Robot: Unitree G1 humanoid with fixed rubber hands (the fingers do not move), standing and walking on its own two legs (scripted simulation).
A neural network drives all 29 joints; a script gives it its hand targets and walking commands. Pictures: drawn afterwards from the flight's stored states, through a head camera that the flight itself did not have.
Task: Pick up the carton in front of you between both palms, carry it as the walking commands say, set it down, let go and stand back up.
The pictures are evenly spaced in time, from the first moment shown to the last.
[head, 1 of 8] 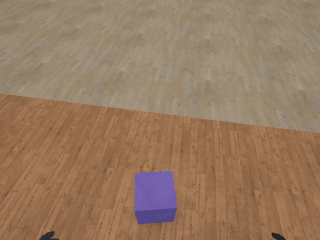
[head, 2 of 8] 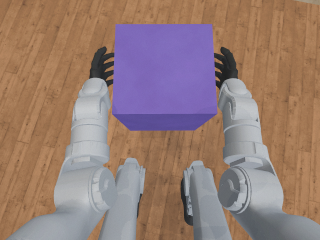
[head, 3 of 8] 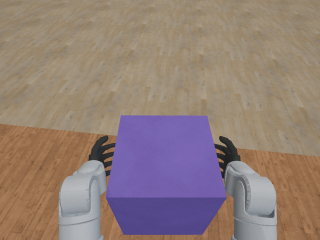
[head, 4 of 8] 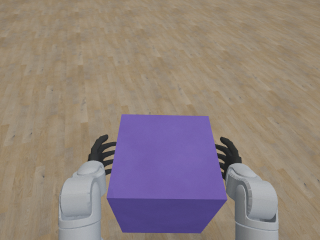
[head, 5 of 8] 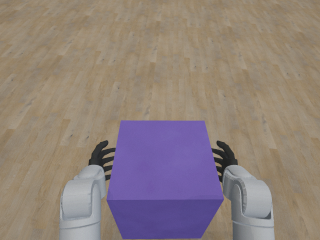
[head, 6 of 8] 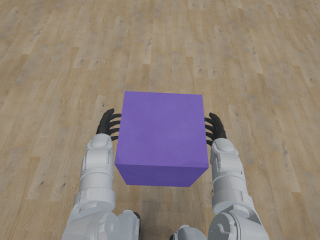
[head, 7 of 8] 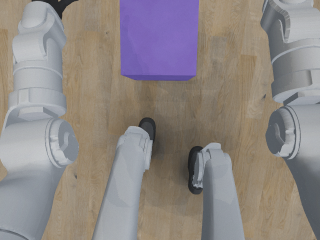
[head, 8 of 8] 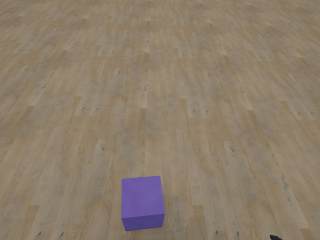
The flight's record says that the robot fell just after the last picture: no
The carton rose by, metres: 0.69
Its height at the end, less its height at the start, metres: -0.09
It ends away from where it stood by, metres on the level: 5.60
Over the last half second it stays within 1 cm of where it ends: yes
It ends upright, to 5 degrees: yes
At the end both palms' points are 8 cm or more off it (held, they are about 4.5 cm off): yes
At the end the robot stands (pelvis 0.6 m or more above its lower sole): yes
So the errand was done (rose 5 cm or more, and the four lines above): yes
